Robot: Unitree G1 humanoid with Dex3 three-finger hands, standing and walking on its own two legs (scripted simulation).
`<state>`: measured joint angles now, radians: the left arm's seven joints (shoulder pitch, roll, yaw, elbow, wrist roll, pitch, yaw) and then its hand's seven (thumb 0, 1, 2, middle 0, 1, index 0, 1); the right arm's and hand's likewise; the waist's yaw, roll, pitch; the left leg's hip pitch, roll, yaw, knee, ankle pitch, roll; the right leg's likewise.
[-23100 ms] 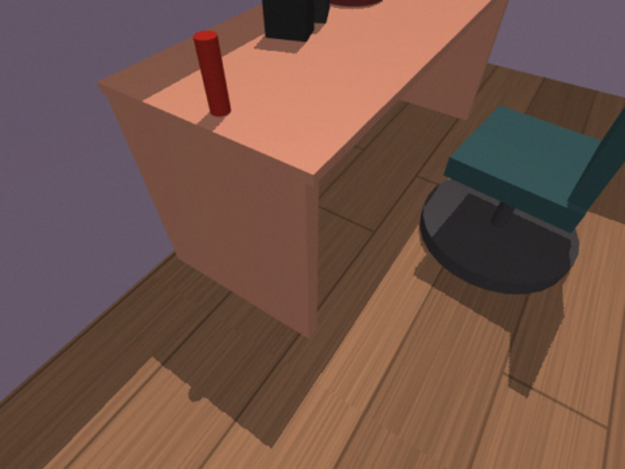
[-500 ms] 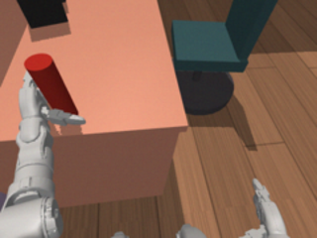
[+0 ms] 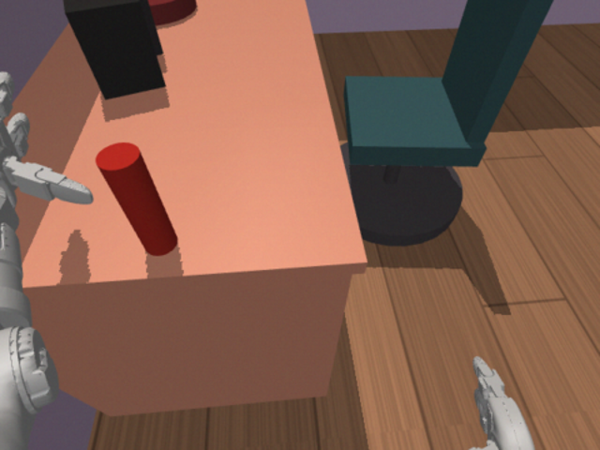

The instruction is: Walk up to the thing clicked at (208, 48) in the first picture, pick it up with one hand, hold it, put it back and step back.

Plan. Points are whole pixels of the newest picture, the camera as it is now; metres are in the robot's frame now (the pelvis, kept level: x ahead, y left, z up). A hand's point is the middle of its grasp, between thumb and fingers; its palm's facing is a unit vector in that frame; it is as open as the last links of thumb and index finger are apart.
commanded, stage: sink last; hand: left
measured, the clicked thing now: (142, 205) +0.44 +0.21 +0.10
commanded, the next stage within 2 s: home in 1.04 s
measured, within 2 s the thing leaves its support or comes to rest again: neither
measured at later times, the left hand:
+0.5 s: hand out of the picture +0.28 +0.28 +0.18, palm faces +0.41 -0.83 -0.37, open 17.5 cm
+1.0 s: hand out of the picture +0.16 +0.23 +0.17, palm faces +0.40 -0.80 -0.45, open 17.5 cm
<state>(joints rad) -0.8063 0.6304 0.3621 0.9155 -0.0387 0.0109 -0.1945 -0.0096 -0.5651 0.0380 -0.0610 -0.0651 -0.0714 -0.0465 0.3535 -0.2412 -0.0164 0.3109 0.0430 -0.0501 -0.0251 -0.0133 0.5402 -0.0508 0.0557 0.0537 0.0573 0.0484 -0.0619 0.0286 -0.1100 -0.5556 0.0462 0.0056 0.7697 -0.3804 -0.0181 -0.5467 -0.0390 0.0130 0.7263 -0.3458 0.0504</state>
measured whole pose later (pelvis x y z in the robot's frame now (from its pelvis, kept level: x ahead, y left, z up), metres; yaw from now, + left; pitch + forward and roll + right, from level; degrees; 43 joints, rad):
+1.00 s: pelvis -0.01 -0.02 +0.01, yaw +2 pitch -1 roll +1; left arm 0.49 0.33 0.36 -0.37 -0.06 -0.24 0.00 -0.01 -0.55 0.01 -0.07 -0.06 -0.07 -0.05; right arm 0.35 -0.20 -0.14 0.44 0.03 -0.11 -0.05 -0.01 0.50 -0.06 0.06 0.05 0.06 0.05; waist 0.07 0.05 -0.01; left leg -0.31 0.03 -0.03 0.63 -0.31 -0.04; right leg -0.32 -0.05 -0.02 0.66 -0.33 0.03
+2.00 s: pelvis +0.01 -0.01 +0.02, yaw +1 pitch +1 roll +0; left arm 0.27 0.17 0.03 0.50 0.01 -0.13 0.08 -0.01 -0.59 0.02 -0.05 -0.05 -0.05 -0.04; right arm 0.21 -0.20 0.00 0.70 0.00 -0.11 -0.06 0.01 -0.89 -0.89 0.20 0.30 0.20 0.29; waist 0.01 0.00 0.04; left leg -0.29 0.04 -0.01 0.58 -0.31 -0.03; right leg -0.29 -0.04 -0.01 0.56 -0.30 0.04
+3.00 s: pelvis -0.02 -0.02 +0.03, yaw +1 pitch -2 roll +0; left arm 0.17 0.37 -0.03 1.13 0.02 -0.02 0.00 0.00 -0.56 0.04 -0.05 -0.05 -0.05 -0.04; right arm 0.20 -0.35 0.01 1.11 -0.02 0.01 0.02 0.00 -0.91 -0.90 0.20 0.30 0.20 0.30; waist 0.01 0.01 0.02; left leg -0.17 0.04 -0.01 0.38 -0.18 -0.04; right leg -0.17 -0.04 -0.02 0.39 -0.18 0.03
